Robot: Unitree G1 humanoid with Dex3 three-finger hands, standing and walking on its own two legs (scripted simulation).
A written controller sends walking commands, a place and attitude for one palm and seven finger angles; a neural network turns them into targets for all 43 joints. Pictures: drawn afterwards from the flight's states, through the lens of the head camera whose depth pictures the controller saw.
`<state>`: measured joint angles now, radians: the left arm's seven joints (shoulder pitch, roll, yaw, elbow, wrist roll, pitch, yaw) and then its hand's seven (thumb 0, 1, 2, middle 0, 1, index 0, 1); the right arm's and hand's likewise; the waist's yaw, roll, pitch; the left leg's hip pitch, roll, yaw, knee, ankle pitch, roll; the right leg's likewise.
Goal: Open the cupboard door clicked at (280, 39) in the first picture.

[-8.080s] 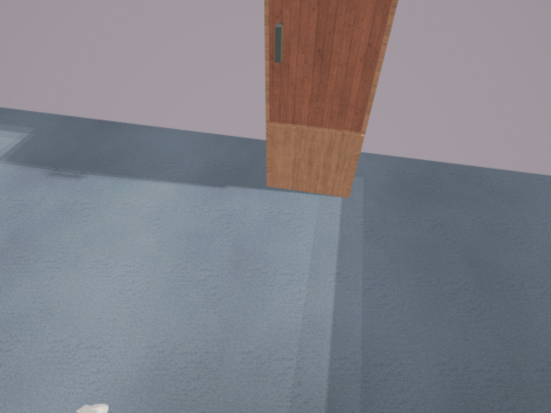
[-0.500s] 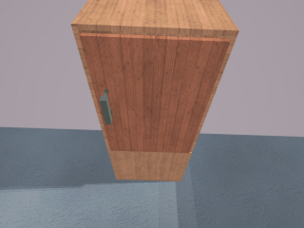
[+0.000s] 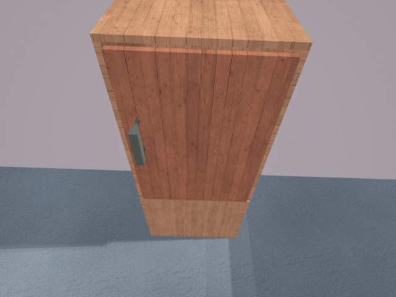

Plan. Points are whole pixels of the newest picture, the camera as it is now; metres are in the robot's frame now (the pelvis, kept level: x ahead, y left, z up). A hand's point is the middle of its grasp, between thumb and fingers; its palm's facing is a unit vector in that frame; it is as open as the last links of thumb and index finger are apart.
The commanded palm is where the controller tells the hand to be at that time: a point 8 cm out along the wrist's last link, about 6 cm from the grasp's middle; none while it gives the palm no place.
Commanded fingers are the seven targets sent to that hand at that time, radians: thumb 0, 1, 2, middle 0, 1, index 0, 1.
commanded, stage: shuffle to correct the standing spot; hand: left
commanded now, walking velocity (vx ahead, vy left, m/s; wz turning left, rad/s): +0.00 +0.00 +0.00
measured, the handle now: (138, 142) +0.48 +0.19 +0.00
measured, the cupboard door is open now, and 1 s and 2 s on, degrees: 0 0 0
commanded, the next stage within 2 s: come to a stop and stand still in 0.20 s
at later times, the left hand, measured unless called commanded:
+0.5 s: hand out of the picture +0.00 +0.16 -0.17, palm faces +0.00 -0.98 -0.21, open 7.4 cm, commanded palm none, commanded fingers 0.00 0.90 0.90 -0.20 -0.30 -0.20 -0.30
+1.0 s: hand out of the picture -0.02 +0.15 -0.18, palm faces +0.03 -0.99 -0.15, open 7.4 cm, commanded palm none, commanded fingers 0.00 0.90 0.90 -0.20 -0.30 -0.20 -0.30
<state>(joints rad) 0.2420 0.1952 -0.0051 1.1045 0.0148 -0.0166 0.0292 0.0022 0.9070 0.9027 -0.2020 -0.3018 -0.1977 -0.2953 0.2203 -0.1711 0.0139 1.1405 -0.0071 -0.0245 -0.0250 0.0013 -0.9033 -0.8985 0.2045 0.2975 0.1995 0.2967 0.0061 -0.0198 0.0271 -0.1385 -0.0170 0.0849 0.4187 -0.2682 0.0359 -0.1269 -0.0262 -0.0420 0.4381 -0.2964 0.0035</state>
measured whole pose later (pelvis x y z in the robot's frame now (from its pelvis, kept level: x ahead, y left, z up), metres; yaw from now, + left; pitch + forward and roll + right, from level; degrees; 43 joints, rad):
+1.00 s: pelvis +0.00 -0.01 +0.00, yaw -1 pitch +0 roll +0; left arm 0.31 0.14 0.00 1.13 0.01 -0.02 0.03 0.00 0.91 0.90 -0.20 -0.30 -0.20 -0.30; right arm 0.30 -0.10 0.01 1.17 -0.01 -0.03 -0.04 0.00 -0.91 -0.90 0.20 0.30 0.20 0.30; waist 0.01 -0.03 0.03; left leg -0.16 0.00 0.09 0.44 -0.28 0.02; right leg -0.15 -0.01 -0.04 0.46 -0.30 -0.01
